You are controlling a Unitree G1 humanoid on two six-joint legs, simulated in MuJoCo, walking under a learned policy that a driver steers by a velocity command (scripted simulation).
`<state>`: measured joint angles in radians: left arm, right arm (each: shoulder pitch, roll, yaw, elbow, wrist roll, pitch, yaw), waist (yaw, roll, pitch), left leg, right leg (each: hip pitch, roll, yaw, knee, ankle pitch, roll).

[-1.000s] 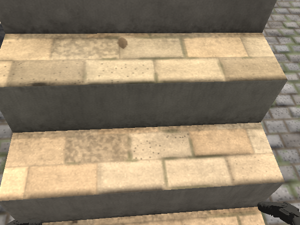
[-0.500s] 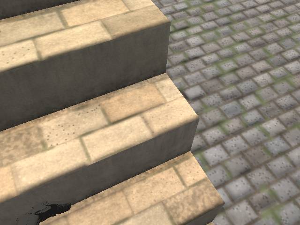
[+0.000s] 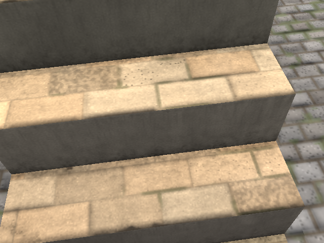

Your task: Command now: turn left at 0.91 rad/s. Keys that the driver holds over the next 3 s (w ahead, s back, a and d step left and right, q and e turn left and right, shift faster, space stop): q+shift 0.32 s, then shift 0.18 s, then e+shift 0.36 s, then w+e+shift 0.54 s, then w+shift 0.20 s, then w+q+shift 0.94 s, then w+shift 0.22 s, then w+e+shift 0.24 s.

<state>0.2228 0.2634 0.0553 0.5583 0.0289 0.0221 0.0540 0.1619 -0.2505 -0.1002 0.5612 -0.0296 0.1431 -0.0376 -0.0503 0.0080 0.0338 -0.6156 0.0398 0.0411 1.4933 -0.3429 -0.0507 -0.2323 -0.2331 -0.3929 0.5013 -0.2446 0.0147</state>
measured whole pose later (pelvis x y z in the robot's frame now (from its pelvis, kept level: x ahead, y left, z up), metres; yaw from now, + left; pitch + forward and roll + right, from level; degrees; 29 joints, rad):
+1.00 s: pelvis -0.18 +0.06 +0.00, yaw +11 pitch +1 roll -1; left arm 0.28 0.26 0.13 0.69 0.03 0.07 0.00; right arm 0.25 -0.24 -0.06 0.66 -0.04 0.03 -0.08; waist 0.02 -0.03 0.04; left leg -0.16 -0.04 0.01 0.46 -0.32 0.07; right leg -0.64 0.13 0.08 1.18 -0.33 0.02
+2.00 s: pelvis +0.09 -0.10 +0.06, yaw -6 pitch +0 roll +2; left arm 0.28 0.23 0.01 0.81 -0.02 -0.02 0.00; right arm 0.11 -0.15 0.02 0.64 -0.03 0.05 -0.04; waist -0.03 0.00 0.08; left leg -0.85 -0.17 0.15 1.37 -0.67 0.23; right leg -0.30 0.08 -0.03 1.26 -0.19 0.04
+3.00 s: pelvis +0.32 +0.04 +0.21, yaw +33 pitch +5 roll -1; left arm 0.29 0.26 0.12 0.79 -0.03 -0.04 0.09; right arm 0.09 -0.19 -0.05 0.69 -0.06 -0.03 0.05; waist 0.04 0.01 0.02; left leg -0.32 0.09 0.12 0.49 -0.25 0.03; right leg -0.58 -0.05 0.05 1.84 -0.45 0.00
